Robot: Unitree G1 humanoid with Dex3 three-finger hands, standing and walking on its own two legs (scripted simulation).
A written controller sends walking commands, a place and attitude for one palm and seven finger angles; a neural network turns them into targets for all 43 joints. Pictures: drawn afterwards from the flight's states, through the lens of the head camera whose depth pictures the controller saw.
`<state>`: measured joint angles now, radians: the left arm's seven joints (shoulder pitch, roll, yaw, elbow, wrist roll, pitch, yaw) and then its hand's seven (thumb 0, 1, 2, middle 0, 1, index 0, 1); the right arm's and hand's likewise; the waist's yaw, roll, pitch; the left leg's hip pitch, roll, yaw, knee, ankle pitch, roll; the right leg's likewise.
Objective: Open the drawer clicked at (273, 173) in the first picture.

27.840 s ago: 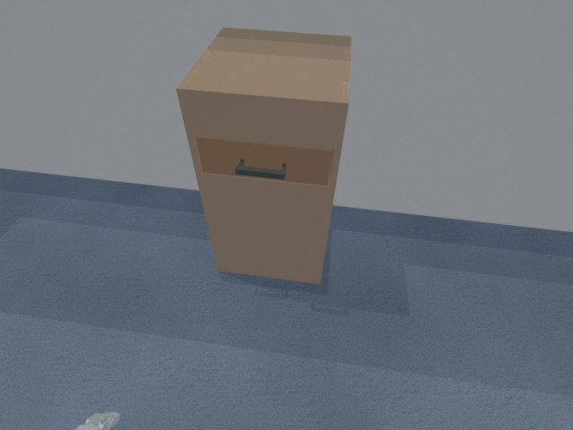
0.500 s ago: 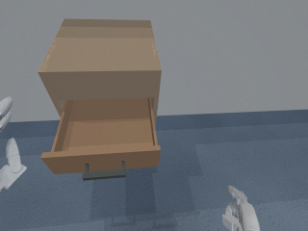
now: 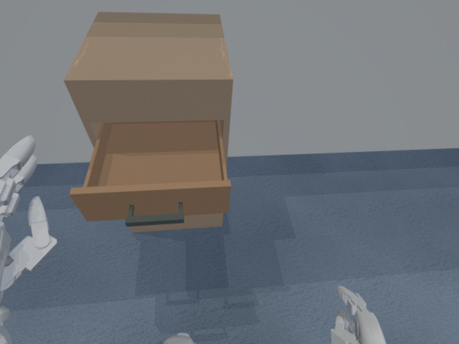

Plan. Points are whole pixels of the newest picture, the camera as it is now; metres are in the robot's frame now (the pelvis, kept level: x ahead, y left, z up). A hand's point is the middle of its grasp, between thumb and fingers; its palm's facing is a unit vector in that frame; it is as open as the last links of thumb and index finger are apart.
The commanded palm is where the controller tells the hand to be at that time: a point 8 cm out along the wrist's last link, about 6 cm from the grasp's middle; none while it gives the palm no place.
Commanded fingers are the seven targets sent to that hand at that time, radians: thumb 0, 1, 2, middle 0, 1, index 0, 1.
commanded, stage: step back with the hand held close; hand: left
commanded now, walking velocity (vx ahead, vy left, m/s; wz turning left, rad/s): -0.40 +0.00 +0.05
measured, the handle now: (155, 213) +0.44 +0.21 -0.15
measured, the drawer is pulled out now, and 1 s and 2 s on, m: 0.26 0.26 0.26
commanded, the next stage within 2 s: stop stepping back and stand still in 0.06 s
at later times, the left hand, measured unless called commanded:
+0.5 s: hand out of the picture +0.11 +0.22 +0.19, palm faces +0.36 -0.84 -0.41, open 7.4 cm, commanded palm +0.04 +0.27 +0.19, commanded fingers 0.00 0.90 0.90 -0.20 -0.30 -0.20 -0.30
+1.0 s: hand (2, 342) +0.11 +0.24 +0.15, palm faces +0.27 -0.83 -0.48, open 7.4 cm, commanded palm none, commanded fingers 0.00 0.90 0.90 -0.20 -0.30 -0.20 -0.30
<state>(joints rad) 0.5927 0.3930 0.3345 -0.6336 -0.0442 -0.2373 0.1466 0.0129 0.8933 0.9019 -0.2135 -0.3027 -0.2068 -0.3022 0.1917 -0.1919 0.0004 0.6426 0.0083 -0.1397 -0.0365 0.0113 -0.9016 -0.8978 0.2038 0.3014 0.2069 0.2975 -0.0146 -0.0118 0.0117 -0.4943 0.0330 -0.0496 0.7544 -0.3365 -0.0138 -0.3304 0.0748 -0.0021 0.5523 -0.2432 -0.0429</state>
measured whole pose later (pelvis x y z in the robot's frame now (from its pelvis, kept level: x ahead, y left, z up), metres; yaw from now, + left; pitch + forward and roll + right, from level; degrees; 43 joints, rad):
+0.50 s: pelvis -0.09 +0.00 +0.01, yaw -1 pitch +0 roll -2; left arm 0.59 0.38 0.35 -0.61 -0.04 -0.19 0.16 0.01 0.89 0.90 -0.21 -0.30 -0.21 -0.30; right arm 0.21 -0.15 0.04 0.66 0.01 -0.11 -0.04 0.01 -0.90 -0.90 0.21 0.30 0.21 0.30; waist -0.01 0.01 -0.01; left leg -0.40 0.06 -0.02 0.68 -0.34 0.00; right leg -0.21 0.05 -0.06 0.49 -0.28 -0.05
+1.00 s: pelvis -0.10 +0.01 +0.01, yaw -1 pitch +1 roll -1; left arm 0.57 0.40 0.30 -0.44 0.00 -0.23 0.12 0.01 0.89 0.90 -0.21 -0.30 -0.21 -0.30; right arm 0.18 -0.20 -0.01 0.68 0.02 -0.14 -0.02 0.01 -0.90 -0.90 0.20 0.30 0.20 0.30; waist -0.01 0.01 -0.01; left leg -0.27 0.01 0.04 0.52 -0.27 0.02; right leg -0.23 0.02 -0.04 0.47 -0.26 -0.02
